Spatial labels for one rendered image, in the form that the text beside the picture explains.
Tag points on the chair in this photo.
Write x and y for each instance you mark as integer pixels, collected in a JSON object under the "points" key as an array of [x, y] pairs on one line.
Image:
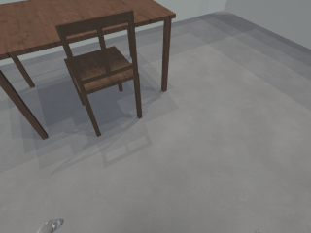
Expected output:
{"points": [[100, 69]]}

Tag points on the left robot hand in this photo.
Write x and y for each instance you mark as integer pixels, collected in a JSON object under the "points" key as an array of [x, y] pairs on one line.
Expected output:
{"points": [[51, 226]]}

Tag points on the table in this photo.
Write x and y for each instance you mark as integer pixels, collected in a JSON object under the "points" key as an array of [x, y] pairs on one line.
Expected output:
{"points": [[29, 26]]}

